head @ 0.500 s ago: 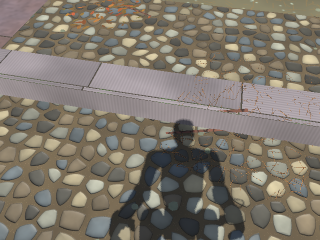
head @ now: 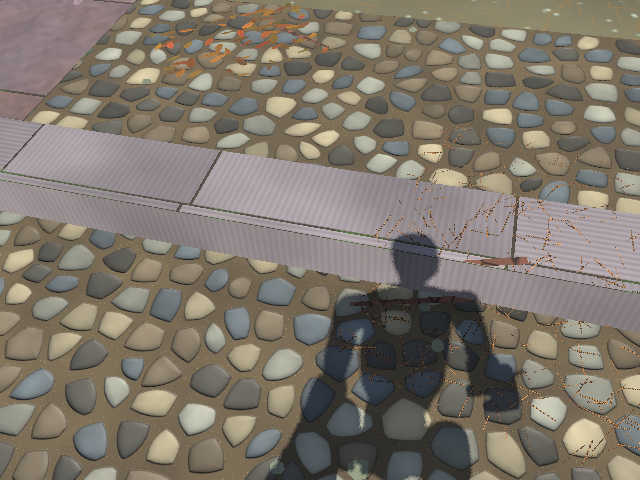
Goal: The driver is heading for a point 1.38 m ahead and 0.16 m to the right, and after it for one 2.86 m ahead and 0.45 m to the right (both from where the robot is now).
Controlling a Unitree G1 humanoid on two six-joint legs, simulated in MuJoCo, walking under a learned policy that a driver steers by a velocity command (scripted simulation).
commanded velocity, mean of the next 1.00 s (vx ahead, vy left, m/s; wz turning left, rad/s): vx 0.49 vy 0.00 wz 0.00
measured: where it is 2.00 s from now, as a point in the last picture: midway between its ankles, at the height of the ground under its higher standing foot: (365, 207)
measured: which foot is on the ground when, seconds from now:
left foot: up 0.00-0.18, down 0.20-0.76, up 0.78-1.00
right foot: down 0.00-0.22, up 0.24-0.72, down 0.74-1.00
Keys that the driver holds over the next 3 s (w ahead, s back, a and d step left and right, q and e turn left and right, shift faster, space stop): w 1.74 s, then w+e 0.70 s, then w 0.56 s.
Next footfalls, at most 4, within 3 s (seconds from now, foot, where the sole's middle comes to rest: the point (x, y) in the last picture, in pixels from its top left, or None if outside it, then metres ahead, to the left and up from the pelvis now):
0.20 left None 0.31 0.14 -0.78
0.74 right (421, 434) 0.61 -0.10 -0.78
1.26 left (324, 328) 0.87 0.13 -0.78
1.74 right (411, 200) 1.18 -0.08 -0.64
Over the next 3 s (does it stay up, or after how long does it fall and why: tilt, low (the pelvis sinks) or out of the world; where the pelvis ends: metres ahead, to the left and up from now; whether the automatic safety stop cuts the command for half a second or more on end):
stays up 1.63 -0.15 0.13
